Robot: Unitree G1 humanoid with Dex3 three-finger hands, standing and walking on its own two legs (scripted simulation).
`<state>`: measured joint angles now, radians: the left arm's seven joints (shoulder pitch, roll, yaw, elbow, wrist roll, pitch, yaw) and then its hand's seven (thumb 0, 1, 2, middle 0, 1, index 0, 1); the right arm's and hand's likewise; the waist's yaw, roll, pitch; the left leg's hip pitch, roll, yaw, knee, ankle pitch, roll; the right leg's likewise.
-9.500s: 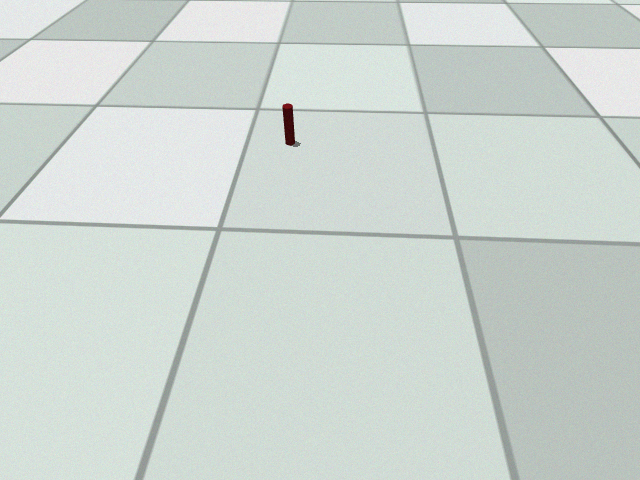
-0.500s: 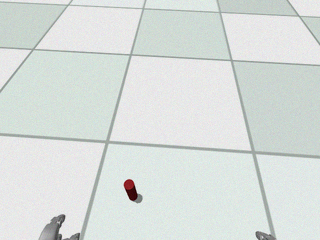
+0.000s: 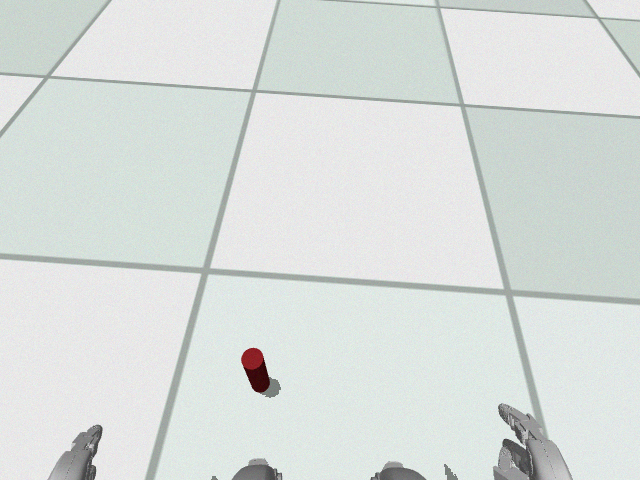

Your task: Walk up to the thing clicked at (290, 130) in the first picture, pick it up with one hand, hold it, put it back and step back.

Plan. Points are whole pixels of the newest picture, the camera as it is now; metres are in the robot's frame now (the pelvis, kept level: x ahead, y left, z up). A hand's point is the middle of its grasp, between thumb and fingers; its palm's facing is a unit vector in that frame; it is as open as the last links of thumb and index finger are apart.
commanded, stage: go down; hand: left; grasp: from the side
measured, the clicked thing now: (256, 371) +0.43 +0.16 -0.60
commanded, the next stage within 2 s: none
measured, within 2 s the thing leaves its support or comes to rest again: neither
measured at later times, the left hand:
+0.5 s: hand (116, 469) +0.17 +0.29 -0.16, palm faces +0.12 -0.95 -0.28, open 17.3 cm
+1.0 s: hand (126, 392) +0.29 +0.34 -0.24, palm faces +0.14 -0.98 -0.16, open 17.5 cm
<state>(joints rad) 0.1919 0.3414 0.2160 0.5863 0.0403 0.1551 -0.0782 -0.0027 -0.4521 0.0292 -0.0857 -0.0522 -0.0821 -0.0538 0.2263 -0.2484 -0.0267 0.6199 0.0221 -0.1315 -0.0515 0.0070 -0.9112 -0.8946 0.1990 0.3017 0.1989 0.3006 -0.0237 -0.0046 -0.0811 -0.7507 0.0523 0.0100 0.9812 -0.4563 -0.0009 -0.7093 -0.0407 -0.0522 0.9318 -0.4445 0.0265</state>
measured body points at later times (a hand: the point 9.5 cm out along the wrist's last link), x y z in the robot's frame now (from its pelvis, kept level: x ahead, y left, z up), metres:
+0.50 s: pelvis -0.01 +0.00 -0.05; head +0.10 +0.02 +0.38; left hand +0.17 +0.34 -0.14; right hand +0.16 -0.26 -0.13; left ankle +0.01 +0.12 -0.68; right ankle +0.01 -0.14 -0.68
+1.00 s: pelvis -0.06 -0.01 -0.19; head +0.12 +0.02 +0.22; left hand +0.28 +0.39 -0.23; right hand +0.08 -0.29 -0.30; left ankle +0.01 +0.12 -0.68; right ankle +0.00 -0.14 -0.68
